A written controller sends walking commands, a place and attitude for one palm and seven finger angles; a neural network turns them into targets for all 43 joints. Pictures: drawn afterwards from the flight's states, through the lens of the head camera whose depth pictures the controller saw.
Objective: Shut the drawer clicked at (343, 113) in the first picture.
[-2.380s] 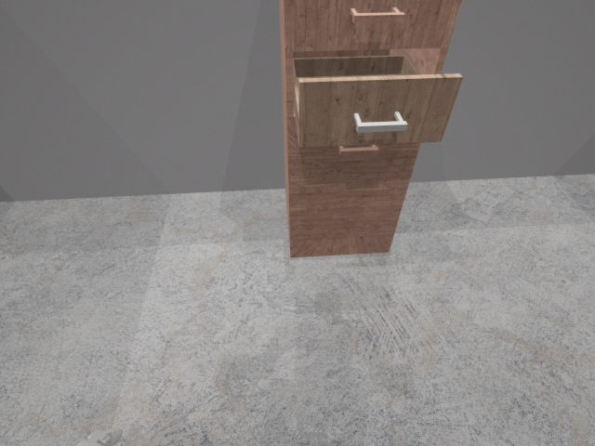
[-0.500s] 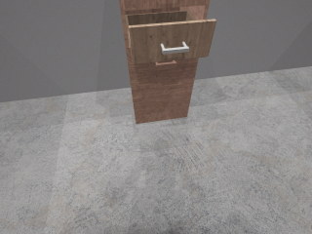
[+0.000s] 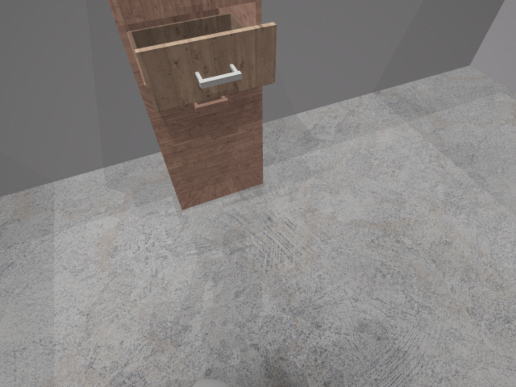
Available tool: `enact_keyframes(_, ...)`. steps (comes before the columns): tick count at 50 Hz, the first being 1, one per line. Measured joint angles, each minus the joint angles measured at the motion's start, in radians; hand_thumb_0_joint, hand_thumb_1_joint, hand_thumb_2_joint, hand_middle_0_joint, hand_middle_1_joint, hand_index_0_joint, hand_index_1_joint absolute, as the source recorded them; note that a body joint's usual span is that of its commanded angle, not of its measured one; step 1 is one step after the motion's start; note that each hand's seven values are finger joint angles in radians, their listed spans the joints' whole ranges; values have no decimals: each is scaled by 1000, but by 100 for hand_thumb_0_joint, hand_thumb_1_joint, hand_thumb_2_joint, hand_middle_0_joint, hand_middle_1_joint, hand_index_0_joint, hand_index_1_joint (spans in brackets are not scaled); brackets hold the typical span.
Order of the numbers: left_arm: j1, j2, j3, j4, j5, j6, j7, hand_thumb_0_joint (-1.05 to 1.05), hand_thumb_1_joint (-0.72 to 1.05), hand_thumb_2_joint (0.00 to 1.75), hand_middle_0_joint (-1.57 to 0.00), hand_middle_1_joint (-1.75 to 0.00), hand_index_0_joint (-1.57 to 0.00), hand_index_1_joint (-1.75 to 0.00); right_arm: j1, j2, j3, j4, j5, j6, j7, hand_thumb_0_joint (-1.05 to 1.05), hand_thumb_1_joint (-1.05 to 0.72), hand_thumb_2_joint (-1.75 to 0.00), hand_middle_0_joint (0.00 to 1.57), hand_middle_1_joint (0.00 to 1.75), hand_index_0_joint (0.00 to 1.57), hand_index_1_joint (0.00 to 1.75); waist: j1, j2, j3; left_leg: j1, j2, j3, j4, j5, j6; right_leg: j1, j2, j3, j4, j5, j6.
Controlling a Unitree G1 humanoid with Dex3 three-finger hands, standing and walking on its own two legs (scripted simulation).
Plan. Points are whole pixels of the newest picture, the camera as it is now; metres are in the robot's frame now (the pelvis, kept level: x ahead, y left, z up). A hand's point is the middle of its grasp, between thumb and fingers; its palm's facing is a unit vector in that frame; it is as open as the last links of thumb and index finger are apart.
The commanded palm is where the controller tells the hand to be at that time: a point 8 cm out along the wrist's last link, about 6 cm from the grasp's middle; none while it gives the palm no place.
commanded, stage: walk to a spot facing it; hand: left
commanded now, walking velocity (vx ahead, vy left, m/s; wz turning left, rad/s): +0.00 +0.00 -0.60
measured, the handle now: (218, 75) +0.87 +0.21 +0.01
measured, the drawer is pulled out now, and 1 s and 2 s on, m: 0.17 0.17 0.17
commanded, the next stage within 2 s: turn to face it in 1.96 s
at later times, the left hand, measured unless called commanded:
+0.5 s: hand out of the picture +0.08 +0.25 -0.18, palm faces -0.28 -0.94 -0.18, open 7.4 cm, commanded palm none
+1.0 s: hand out of the picture +0.11 +0.14 -0.16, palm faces -0.52 -0.83 -0.20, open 7.4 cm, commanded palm none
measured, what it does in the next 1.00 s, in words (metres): steps on the spot, turning right: left foot, then right foot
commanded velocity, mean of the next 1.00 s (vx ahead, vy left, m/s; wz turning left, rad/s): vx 0.17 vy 0.00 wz -0.54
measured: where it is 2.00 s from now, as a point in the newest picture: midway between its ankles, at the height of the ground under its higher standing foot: (337, 382)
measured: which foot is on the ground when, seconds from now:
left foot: up 0.00-0.12, down 0.14-0.72, up 0.74-1.00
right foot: down 0.00-0.14, up 0.16-0.70, down 0.72-1.00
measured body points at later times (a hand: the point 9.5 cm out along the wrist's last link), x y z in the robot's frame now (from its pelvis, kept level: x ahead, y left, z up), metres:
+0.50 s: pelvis -0.04 +0.07 +0.00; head -0.01 +0.10 +0.45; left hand +0.09 +0.30 -0.16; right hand -0.09 -0.18 -0.12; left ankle -0.02 +0.15 -0.74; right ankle -0.11 -0.09 -0.66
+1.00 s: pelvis +0.00 -0.01 +0.00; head +0.00 -0.02 +0.45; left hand +0.14 +0.18 -0.15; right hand -0.09 -0.26 -0.14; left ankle +0.16 +0.06 -0.67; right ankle -0.13 -0.06 -0.74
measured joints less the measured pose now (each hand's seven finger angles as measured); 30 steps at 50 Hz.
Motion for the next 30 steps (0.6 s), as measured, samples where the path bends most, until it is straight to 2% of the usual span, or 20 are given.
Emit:
enact_keyframes(5,-18,30,8,-9,6,15,-2,1,90,90,-21,-30,-20,-30,-2,19,9,-28,12,-18,0,1,-91,-90,20,30,20,30,7,-23,-15,93,-37,1,-237,-29,31,-24,16,60,-5,27,35)
enact_keyframes(7,-24,45,13,-14,4,24,-2,1,90,90,-21,-30,-20,-30,13,27,16,-41,16,-32,-1,0,-91,-90,20,30,20,30,-1,-32,-24,157,-46,8,-385,17,52,-42,26,77,10,30,55)
enact_keyframes(8,-30,55,18,-13,2,30,-3,1,90,90,-21,-30,-20,-30,21,36,19,-42,14,-41,-3,0,-91,-90,20,30,20,30,-8,-45,-24,171,-52,18,-424,70,73,-61,26,80,52,-16,64)
enact_keyframes(10,-39,71,31,-8,3,41,-6,1,90,90,-20,-30,-20,-30,45,50,30,-45,7,-42,-4,0,-91,-90,20,30,20,30,-14,-63,-24,183,-48,45,-434,97,101,-129,19,21,251,-197,89)
enact_keyframes(11,-41,77,36,-7,7,42,-11,1,90,90,-20,-30,-20,-29,58,55,36,-44,4,-40,-5,0,-91,-90,20,30,20,30,-17,-65,-25,193,-39,57,-445,101,108,-165,12,-14,369,-226,101)
enact_keyframes(14,-40,96,48,-11,15,41,-26,1,90,90,-20,-30,-20,-29,91,67,46,-32,-1,-36,-9,0,-91,-90,20,30,20,30,-19,-70,-29,216,-16,92,-477,113,114,-236,-32,-78,661,-212,124)
enact_keyframes(17,-32,103,50,-6,15,43,-30,1,91,90,-20,-30,-20,-29,112,75,49,-22,-3,-41,-11,1,-91,-90,20,30,20,30,-16,-71,-26,230,2,137,-487,115,120,-237,-85,-97,776,-185,140)
enact_keyframes(24,-54,78,34,23,5,65,-31,1,91,90,-20,-30,-19,-29,163,95,45,-8,-3,-62,-10,0,-91,-90,20,30,20,30,-47,-62,7,235,41,230,-480,109,122,-150,-162,-136,647,-237,156)
enact_keyframes(30,-105,33,19,18,4,65,-43,1,91,90,-20,-30,-19,-29,198,78,26,30,-11,-55,1,0,-91,-90,20,30,20,30,-80,-33,23,219,85,311,-447,92,101,-75,-182,-210,450,-302,128)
